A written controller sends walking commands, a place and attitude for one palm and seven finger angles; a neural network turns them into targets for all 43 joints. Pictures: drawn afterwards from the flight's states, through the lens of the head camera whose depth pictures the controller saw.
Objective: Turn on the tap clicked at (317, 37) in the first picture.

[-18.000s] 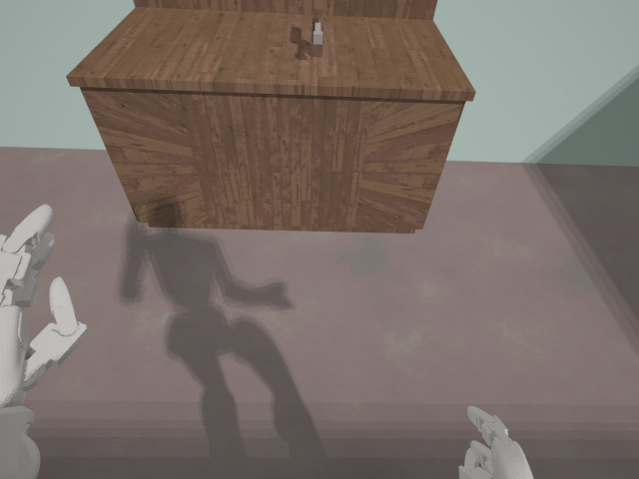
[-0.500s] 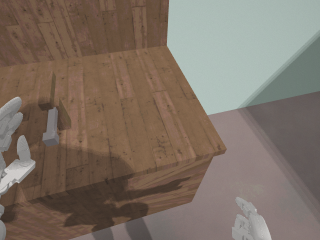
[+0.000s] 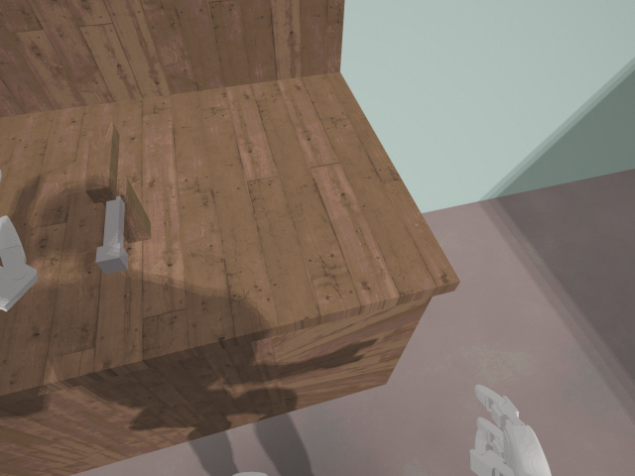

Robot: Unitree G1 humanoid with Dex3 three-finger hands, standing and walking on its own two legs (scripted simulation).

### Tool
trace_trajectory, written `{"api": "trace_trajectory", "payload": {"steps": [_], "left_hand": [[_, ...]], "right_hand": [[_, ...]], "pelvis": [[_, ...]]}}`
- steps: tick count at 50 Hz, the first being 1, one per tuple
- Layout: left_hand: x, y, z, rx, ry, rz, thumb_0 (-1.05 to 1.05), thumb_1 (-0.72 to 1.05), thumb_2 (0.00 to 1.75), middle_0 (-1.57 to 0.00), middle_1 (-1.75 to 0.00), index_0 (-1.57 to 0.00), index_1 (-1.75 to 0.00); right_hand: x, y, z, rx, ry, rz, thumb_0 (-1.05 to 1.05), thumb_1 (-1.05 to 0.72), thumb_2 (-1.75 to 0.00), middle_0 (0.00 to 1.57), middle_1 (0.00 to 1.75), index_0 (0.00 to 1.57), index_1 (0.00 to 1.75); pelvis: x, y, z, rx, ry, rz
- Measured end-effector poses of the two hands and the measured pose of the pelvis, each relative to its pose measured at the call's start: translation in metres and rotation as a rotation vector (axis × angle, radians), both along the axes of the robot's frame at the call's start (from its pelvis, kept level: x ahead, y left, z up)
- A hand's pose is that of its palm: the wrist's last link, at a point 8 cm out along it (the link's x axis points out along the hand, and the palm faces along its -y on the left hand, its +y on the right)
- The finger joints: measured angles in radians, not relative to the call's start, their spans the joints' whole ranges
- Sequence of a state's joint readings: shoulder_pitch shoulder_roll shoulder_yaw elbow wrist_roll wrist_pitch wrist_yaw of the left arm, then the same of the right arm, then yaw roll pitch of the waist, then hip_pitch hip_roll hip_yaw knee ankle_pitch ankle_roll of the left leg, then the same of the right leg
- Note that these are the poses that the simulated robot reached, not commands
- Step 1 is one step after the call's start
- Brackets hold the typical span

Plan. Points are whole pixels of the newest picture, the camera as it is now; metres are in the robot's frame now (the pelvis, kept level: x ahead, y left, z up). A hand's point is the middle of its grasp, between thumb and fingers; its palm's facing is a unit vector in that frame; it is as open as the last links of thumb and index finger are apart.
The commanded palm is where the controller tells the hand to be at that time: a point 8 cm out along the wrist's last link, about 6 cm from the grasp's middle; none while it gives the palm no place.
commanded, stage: come to a stop and stand still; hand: left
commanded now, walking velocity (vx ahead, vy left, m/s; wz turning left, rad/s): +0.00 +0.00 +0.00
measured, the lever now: (112, 258) +0.34 +0.31 +0.05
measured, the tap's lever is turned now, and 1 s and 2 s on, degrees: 0 0 0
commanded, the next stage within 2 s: look again from close up in 0.86 s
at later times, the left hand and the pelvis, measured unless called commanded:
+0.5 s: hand out of the picture +0.22 +0.32 +0.16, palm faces +0.40 -0.85 -0.34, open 7.4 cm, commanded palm +0.16 +0.35 +0.18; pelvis +0.00 +0.07 +0.01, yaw +1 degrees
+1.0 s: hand out of the picture +0.23 +0.32 +0.17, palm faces +0.38 -0.85 -0.37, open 7.4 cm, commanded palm +0.17 +0.36 +0.18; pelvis +0.02 +0.07 +0.01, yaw +1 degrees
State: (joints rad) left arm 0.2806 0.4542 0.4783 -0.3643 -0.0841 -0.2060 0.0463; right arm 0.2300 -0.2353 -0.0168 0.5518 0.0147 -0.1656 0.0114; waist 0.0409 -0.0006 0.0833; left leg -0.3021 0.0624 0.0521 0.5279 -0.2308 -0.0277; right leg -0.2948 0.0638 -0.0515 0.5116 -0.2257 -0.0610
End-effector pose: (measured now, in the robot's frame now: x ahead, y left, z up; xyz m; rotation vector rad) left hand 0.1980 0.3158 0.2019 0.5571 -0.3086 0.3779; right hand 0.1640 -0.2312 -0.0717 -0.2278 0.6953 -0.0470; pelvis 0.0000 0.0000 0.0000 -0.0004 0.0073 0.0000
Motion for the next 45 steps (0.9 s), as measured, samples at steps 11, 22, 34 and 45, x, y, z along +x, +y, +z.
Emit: {"api": "trace_trajectory", "payload": {"steps": [11, 22, 34, 45], "left_hand": [[-0.032, 0.003, -0.029, -0.098, 0.045, -0.078, 0.02, 0.88, 0.90, -0.22, -0.31, -0.22, -0.30], [-0.021, 0.040, -0.027, -0.137, -0.032, -0.018, 0.02, 0.89, 0.90, -0.20, -0.31, -0.21, -0.30], [-0.003, 0.054, -0.024, -0.109, -0.003, -0.051, 0.02, 0.89, 0.90, -0.21, -0.31, -0.21, -0.30], [-0.001, 0.052, -0.024, -0.111, 0.015, -0.055, 0.02, 0.89, 0.90, -0.21, -0.31, -0.21, -0.30]], "right_hand": [[-0.024, 0.027, 0.009, -0.048, -0.002, -0.060, 0.02, -0.91, -0.90, 0.19, 0.30, 0.20, 0.30], [-0.004, 0.089, 0.014, 0.011, -0.032, 0.030, 0.02, -0.90, -0.90, 0.20, 0.30, 0.21, 0.30], [0.026, 0.105, 0.020, -0.005, -0.029, 0.044, 0.02, -0.90, -0.90, 0.20, 0.30, 0.21, 0.30], [0.031, 0.093, 0.021, -0.032, -0.016, 0.010, 0.02, -0.90, -0.90, 0.20, 0.30, 0.21, 0.30]], "pelvis": [[-0.008, 0.029, 0.002, -0.014, -0.028, 0.001], [-0.001, 0.061, 0.005, -0.016, -0.026, 0.008], [0.015, 0.076, 0.007, -0.028, -0.012, 0.013], [0.020, 0.077, 0.007, -0.027, -0.012, 0.017]]}}
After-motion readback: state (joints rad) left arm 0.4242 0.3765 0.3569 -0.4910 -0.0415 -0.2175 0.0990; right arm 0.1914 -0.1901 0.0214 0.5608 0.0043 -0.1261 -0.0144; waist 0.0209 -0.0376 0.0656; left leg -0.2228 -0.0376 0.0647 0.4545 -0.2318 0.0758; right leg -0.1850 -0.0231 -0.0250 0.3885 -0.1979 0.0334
